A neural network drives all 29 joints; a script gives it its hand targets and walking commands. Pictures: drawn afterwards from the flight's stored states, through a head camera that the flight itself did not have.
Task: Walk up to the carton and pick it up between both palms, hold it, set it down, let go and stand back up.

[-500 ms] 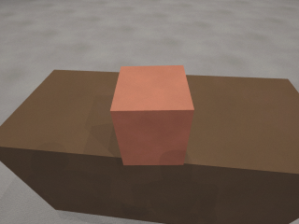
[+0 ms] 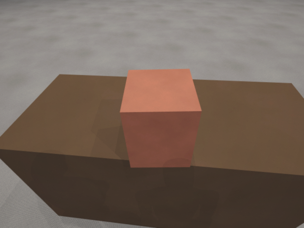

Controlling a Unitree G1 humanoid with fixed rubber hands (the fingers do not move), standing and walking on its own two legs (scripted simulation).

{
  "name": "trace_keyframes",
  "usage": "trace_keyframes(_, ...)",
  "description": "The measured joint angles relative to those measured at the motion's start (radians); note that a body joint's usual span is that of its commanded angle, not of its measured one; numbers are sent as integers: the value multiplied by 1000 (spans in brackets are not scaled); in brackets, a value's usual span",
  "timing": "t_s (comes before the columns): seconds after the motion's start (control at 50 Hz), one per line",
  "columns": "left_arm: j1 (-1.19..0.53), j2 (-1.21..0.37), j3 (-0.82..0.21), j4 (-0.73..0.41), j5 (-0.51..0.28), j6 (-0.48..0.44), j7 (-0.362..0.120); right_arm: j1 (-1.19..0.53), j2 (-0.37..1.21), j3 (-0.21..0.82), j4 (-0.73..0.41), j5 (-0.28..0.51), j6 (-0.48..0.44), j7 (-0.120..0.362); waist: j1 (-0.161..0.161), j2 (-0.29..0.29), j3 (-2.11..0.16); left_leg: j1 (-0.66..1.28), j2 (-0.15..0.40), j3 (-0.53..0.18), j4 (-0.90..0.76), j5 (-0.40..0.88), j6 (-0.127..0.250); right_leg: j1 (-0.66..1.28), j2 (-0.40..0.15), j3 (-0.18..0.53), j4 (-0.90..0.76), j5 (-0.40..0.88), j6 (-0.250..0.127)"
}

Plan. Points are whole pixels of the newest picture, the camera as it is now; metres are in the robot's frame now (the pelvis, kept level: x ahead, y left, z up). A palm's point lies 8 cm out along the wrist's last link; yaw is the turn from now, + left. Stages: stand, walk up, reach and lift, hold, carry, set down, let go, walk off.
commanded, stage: stand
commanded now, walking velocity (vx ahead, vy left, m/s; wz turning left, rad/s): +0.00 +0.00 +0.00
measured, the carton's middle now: (159, 119) +0.46 -0.01 +0.06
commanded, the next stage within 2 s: none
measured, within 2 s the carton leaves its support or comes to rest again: neither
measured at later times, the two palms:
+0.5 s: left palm out of the picture -0.10 +0.19 -0.15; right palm out of the picture -0.08 -0.17 -0.15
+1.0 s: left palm out of the picture -0.10 +0.18 -0.15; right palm out of the picture -0.09 -0.18 -0.15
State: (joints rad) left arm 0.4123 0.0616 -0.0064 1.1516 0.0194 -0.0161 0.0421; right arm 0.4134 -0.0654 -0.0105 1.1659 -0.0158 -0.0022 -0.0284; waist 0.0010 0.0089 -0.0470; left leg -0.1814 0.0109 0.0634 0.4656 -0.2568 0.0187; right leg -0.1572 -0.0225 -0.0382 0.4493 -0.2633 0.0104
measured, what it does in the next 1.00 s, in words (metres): stands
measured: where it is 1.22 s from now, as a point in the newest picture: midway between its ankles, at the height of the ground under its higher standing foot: outside the picture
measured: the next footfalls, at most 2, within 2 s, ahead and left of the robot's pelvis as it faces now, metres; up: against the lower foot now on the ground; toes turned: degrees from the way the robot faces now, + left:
none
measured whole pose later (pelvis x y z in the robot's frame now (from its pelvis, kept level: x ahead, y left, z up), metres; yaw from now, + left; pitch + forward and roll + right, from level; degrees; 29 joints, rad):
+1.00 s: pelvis -0.05 +0.01 +0.00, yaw +0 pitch +0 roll +0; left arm 0.42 0.04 -0.01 1.14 0.02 -0.01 0.04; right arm 0.39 -0.09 0.00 1.13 -0.01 0.00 -0.02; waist 0.00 0.02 -0.04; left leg -0.29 0.00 0.07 0.47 -0.18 0.04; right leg -0.28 -0.04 -0.03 0.47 -0.20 0.02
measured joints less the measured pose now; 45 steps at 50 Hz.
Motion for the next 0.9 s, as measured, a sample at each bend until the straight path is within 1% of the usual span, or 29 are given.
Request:
trace_keyframes(0.3, -5, -13, -6, 36, -4, 6, 5, -9, -7, 17, -1, 1, -3, -5, -2, -1, -5, -23, -17, 10, -7, 28, 17, -29, -17, 10, 5, 25, 16)
trace_keyframes(0.5, 12, -8, -6, 34, -1, 9, 2, -12, -19, 19, -9, 1, 6, -4, -3, 9, 3, -48, -24, 9, -14, 51, 25, -55, -24, 8, 1, 45, 22)
trace_keyframes(0.58, 17, -13, -11, 31, -1, 7, -1, -19, -25, 17, -16, 1, 5, 3, -4, 13, 8, -59, -25, 8, -14, 59, 26, -65, -25, 8, 2, 52, 22)
trace_keyframes(0.7, 24, -17, -12, 18, -1, 6, -2, -23, -33, 13, -24, 2, 6, 1, 1, 18, 8, -77, -22, 8, -5, 62, 25, -83, -22, 8, 11, 56, 19)
trace_keyframes(0.9, 12, -19, -9, -5, -2, 8, -6, -27, -37, 8, -34, 0, 10, 5, -2, 17, 7, -108, -15, 4, 7, 70, 20, -112, -16, 5, 19, 64, 13)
